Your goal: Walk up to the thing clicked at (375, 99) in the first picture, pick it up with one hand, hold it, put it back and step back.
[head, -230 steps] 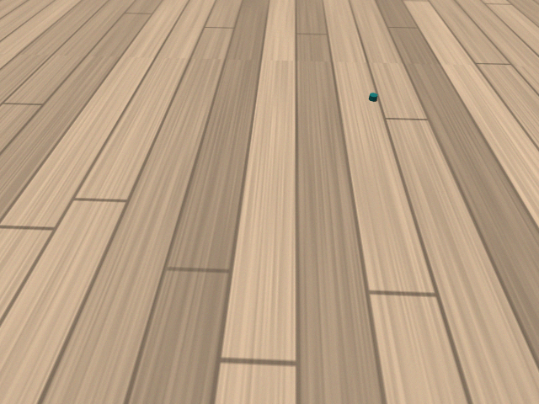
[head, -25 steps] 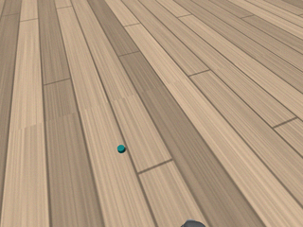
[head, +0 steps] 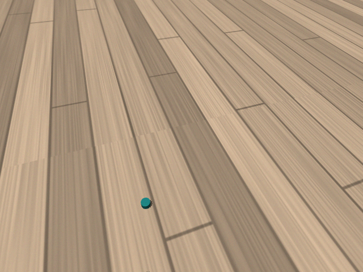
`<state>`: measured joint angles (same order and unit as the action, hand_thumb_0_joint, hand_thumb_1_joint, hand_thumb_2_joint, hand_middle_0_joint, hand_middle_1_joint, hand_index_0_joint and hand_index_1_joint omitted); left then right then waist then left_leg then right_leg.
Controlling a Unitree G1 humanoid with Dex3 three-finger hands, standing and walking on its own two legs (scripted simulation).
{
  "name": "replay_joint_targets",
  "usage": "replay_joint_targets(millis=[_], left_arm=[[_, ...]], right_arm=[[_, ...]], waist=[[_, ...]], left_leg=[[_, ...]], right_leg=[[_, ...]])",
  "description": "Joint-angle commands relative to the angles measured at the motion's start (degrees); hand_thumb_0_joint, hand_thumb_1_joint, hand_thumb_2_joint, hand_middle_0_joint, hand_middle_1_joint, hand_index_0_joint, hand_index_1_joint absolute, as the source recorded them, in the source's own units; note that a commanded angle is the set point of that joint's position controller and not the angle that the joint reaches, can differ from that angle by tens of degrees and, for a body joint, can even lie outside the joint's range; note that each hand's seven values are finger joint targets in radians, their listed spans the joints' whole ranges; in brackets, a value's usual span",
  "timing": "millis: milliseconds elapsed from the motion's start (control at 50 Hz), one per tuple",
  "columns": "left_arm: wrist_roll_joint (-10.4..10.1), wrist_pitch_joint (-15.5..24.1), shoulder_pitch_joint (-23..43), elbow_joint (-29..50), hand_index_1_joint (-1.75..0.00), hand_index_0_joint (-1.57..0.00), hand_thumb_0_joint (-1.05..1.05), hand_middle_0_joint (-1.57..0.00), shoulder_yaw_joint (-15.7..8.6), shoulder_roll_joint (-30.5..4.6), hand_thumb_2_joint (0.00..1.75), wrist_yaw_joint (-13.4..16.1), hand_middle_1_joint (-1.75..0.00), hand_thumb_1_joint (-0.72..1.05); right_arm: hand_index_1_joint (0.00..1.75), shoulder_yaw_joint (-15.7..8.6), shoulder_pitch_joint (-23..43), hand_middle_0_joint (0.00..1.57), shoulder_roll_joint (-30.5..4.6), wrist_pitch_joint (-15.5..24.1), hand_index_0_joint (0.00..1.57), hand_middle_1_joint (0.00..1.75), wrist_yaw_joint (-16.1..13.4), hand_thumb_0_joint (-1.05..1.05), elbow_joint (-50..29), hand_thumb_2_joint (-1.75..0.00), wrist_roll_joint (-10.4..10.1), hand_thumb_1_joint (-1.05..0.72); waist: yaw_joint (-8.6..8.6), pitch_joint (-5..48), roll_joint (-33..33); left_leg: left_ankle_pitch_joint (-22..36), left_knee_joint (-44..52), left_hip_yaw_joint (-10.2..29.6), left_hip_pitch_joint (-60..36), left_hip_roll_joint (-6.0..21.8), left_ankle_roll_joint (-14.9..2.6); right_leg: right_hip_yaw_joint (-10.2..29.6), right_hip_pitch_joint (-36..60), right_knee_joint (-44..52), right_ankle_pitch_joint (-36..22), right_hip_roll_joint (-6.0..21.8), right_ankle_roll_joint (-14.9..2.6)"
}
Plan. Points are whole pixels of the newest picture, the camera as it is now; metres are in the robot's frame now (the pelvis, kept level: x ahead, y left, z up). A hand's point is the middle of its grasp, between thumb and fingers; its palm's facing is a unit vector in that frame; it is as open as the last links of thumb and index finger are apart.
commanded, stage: walk up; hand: left
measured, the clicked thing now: (145, 203) +0.60 +0.21 -0.74
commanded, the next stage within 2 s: stand in 1.96 s
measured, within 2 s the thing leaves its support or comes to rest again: neither
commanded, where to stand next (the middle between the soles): +0.21 -0.01 m, yaw -1 degrees
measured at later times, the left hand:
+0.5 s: hand (86, 247) +0.21 +0.25 -0.12, palm faces -0.06 -0.91 -0.40, open 7.4 cm
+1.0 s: hand (87, 236) +0.24 +0.26 -0.14, palm faces -0.02 -0.94 -0.33, open 7.4 cm
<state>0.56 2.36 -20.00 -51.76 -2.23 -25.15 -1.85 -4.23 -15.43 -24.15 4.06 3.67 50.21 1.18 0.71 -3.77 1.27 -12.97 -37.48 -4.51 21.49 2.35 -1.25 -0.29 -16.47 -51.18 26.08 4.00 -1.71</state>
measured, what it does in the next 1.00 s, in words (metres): walks ahead: right foot, then left foot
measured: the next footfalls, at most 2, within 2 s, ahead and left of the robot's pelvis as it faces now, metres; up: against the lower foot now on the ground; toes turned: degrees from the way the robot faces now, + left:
right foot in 0.34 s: +0.24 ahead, -0.14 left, +0.00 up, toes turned -2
left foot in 0.60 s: +0.22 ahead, +0.12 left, +0.00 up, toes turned +2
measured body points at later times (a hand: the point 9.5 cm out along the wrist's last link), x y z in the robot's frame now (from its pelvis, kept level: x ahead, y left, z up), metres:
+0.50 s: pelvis +0.12 -0.01 +0.00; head +0.14 -0.04 +0.45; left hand +0.21 +0.30 -0.09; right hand +0.17 -0.33 -0.13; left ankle +0.12 +0.11 -0.69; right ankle +0.19 -0.14 -0.72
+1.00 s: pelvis +0.17 +0.01 +0.02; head +0.20 +0.01 +0.47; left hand +0.24 +0.31 -0.11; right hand +0.29 -0.30 -0.10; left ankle +0.18 +0.12 -0.72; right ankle +0.20 -0.14 -0.72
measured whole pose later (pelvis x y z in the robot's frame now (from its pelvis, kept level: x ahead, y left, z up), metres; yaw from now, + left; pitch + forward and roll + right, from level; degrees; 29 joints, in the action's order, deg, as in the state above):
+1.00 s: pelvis +0.17 +0.01 +0.02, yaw +0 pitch -2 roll +0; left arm -0.7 0.8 -6.3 -64.4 1.1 -20.9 -0.6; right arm 0.3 -3.6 -20.7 1.6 0.2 61.9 -0.6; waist 0.9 -4.4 0.3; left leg -14.6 -27.4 -2.3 10.8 1.1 -0.2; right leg -0.8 -12.1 -26.6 12.4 2.6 1.9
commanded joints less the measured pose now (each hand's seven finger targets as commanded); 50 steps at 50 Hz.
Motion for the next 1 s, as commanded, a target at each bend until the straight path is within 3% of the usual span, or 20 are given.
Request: replay_joint_targets(millis=[0,60,140,240,280,300,320,340,360,440,500,560,580,600,620,660,720,760,880,980], left_arm=[[-0.8,2.0,0.3,3.5,-0.3,-0.2,0.0,-0.2,-3.0,-12.8,0.9,1.1,-0.3,0.9],[-0.5,1.8,-2.0,1.7,-0.3,-0.2,0.0,-0.2,-3.2,-11.6,0.9,0.1,-0.3,0.9],[0.1,1.5,2.6,3.4,-0.3,-0.2,0.0,-0.2,-3.0,-9.6,0.9,-0.5,-0.3,0.9],[0.0,2.0,2.6,1.8,-0.3,-0.2,0.0,-0.2,-2.6,-6.5,0.9,0.9,-0.3,0.9],[0.2,2.5,0.0,0.3,-0.3,-0.2,0.0,-0.2,-3.1,-8.3,0.9,1.8,-0.3,0.9],[0.5,2.8,0.1,0.6,-0.3,-0.2,0.0,-0.2,-3.9,-11.5,0.9,2.2,-0.3,0.9],[0.4,3.1,-1.6,2.0,-0.3,-0.2,0.0,-0.2,-5.2,-15.9,0.9,2.0,-0.3,0.9],[-0.1,2.7,-0.7,2.0,-0.3,-0.2,0.0,-0.2,-5.4,-18.3,0.9,1.9,-0.3,0.9],[-0.4,2.3,1.0,2.6,-0.3,-0.2,0.0,-0.2,-5.2,-17.4,0.9,1.9,-0.3,0.9],[0.6,1.5,6.3,3.6,-0.3,-0.2,0.0,-0.2,-4.1,-14.7,0.9,1.9,-0.3,0.9],[0.9,1.0,8.7,3.7,-0.3,-0.2,0.0,-0.2,-3.3,-12.8,0.9,1.8,-0.3,0.9],[-0.2,-0.1,12.3,3.2,-0.3,-0.2,0.0,-0.2,-1.8,-9.9,0.9,1.7,-0.3,0.9],[-0.8,-0.4,12.2,2.8,-0.3,-0.2,0.0,-0.2,-0.9,-7.3,0.9,1.6,-0.3,0.9],[-1.3,-0.9,10.8,2.5,-0.3,-0.2,0.0,-0.2,-0.1,-4.7,0.9,1.5,-0.3,0.9],[-1.2,-1.2,10.9,0.3,-0.3,-0.2,0.0,-0.2,-1.2,-8.5,0.9,2.0,-0.3,0.9],[-0.9,-0.9,9.3,-2.2,-0.3,-0.2,0.0,-0.2,-0.9,-7.9,0.9,1.9,-0.3,0.9],[-0.9,-0.3,11.1,-4.9,-0.3,-0.2,0.0,-0.2,-0.8,-9.3,0.9,1.8,-0.3,0.9],[-0.9,-0.2,12.8,-5.8,-0.3,-0.2,0.0,-0.2,-0.3,-9.3,0.9,1.8,-0.3,0.9],[-1.3,0.3,14.5,-9.1,-0.3,-0.2,0.0,-0.2,0.5,-8.9,0.9,2.1,-0.3,0.9],[-1.3,-0.2,16.9,-10.7,-0.3,-0.2,0.0,-0.2,0.9,-8.0,0.9,2.3,-0.3,0.9]], right_arm=[[0.3,-4.0,-4.3,0.2,-15.8,1.1,0.2,0.3,-1.8,0.0,-4.0,-0.9,-1.1,-0.9],[0.3,-3.4,-3.0,0.2,-14.5,1.5,0.2,0.3,-2.0,0.0,-4.1,-0.9,-0.9,-0.9],[0.3,-3.2,-4.0,0.2,-15.1,1.2,0.2,0.3,-2.1,0.0,-4.8,-0.9,-0.7,-0.9],[0.3,-1.5,-0.7,0.2,-13.0,-0.4,0.2,0.3,-2.7,0.0,-5.0,-0.9,-1.1,-0.9],[0.3,-0.2,0.0,0.2,-9.9,-1.1,0.2,0.3,-3.0,0.0,-5.1,-0.9,-1.9,-0.9],[0.3,0.8,-2.1,0.2,-7.3,-1.2,0.2,0.3,-3.1,0.0,-4.9,-0.9,-2.1,-0.9],[0.3,1.4,-5.3,0.2,-5.5,-1.4,0.2,0.3,-2.8,0.0,-5.7,-0.9,-1.8,-0.9],[0.3,-0.6,-4.0,0.2,-11.2,-2.2,0.2,0.3,-3.4,0.0,-4.1,-0.9,-1.1,-0.9],[0.3,-1.3,-3.1,0.2,-13.0,-2.6,0.2,0.3,-3.8,0.0,-3.0,-0.9,-0.8,-0.9],[0.3,-1.1,-6.1,0.2,-11.6,-2.3,0.2,0.3,-3.0,0.0,0.9,-0.9,-0.6,-0.9],[0.3,-0.7,-5.1,0.2,-9.2,-2.2,0.2,0.3,-2.8,0.0,2.5,-0.9,-0.5,-0.9],[0.3,-0.8,-5.5,0.2,-9.0,-1.2,0.2,0.3,-3.6,0.0,4.6,-0.9,-0.1,-0.9],[0.3,-1.0,-4.4,0.2,-10.9,-0.9,0.2,0.3,-3.9,0.0,4.5,-0.9,0.4,-0.9],[0.3,-1.2,0.9,0.2,-14.2,-0.4,0.2,0.3,-4.1,0.0,2.5,-0.9,0.5,-0.9],[0.3,-1.2,4.7,0.2,-16.5,-0.6,0.2,0.3,-3.9,0.0,2.1,-0.9,-0.3,-0.9],[0.3,0.2,9.3,0.2,-13.3,-0.8,0.2,0.3,-3.8,0.0,2.4,-0.9,-0.5,-0.9],[0.3,1.0,8.2,0.2,-11.5,-1.0,0.2,0.3,-3.6,0.0,4.6,-0.9,-0.9,-0.9],[0.3,1.3,8.9,0.2,-10.8,-1.3,0.2,0.3,-3.6,0.0,5.5,-0.9,-1.0,-0.9],[0.3,1.5,11.0,0.2,-10.0,-1.2,0.2,0.3,-4.1,0.0,8.3,-0.9,-1.8,-0.9],[0.3,1.5,13.1,0.2,-9.7,-1.7,0.2,0.3,-4.1,0.0,10.4,-0.9,-1.8,-0.9]], waist=[[-2.1,-1.1,-5.4],[-1.23,0.4,-10.5],[-2.34,-0.5,-10.8],[-0.06,2.8,-8.2],[1.86,5.9,-3.0],[2.01,7.7,4.8],[1.43,9.3,13.0],[2.56,6.8,9.6],[2.21,3.9,6.9],[0.15,2.6,10.4],[-0.14,4.2,9.9],[-2.8,5.3,5.7],[-2.6,4.7,-0.1],[-0.57,3.5,-8.2],[-0.21,1.1,-8.7],[1.85,0.4,-5.7],[0.43,3.2,-7.6],[-0.11,3.4,-6.3],[-0.59,8.6,-1.6],[-0.56,9.2,-1.3]], left_leg=[[-14.5,23.4,26.9,-13.7,16.7,-11.12],[-3.8,22.2,15.4,-11.2,12.8,-10.29],[-0.7,22.1,13.3,-11.8,13.6,-12.75],[24.0,9.1,6.3,-6.0,11.1,-9.83],[14.4,0.2,3.9,-3.3,7.1,-5.71],[4.1,-7.0,1.5,0.9,3.9,-3.47],[-17.6,-17.2,0.6,9.0,-1.5,-1.64],[-23.9,-22.4,3.7,10.9,-1.7,-1.56],[-22.7,-23.9,6.6,12.6,0.3,-1.44],[-14.5,-15.5,4.4,6.0,1.4,-0.32],[-10.9,-5.7,2.6,-1.6,-0.2,0.16],[-0.6,7.0,1.8,-12.2,-1.6,-0.24],[-2.2,12.1,8.5,-12.6,2.7,-1.01],[-12.6,20.4,25.5,-7.5,12.7,-4.53],[-15.9,21.7,27.7,0.1,16.3,-8.81],[-9.4,17.5,17.9,0.5,10.9,-6.38],[-4.5,15.7,12.9,-1.3,7.1,-2.03],[-6.9,16.8,12.1,-2.3,6.4,-1.86],[13.8,12.3,7.8,-13.9,5.0,-1.23],[16.9,15.5,7.5,-16.3,5.6,-1.05]], right_leg=[[6.3,-21.6,-13.5,-2.5,0.2,-1.09],[2.5,-15.9,-5.3,-6.8,2.0,0.41],[-0.2,-15.0,3.7,-8.1,2.1,1.58],[-3.6,0.0,16.0,-18.0,-2.2,0.95],[-2.5,9.3,22.5,-23.1,-3.1,-0.35],[5.3,13.5,25.9,-23.8,3.0,-2.11],[25.6,17.4,31.9,-11.1,15.6,-7.21],[33.2,13.3,34.1,-2.5,20.0,-14.18],[32.0,10.6,34.6,2.6,19.3,-14.73],[17.2,1.2,33.7,1.9,11.9,-10.91],[10.8,-2.9,30.4,-6.2,9.4,-9.35],[7.0,-9.8,22.0,-6.5,7.4,-5.87],[4.8,-12.2,18.7,-4.1,5.0,-3.33],[1.6,-12.4,13.5,-1.3,-0.8,0.25],[0.8,-5.9,9.5,2.0,-1.4,0.47],[0.9,-0.6,16.6,-4.0,-0.9,0.04],[3.2,5.0,22.2,-14.0,0.1,-0.17],[3.8,5.5,23.5,-14.3,1.1,-0.39],[4.4,7.0,26.9,-30.9,3.5,-0.17],[4.0,8.8,28.4,-31.3,3.9,0.66]])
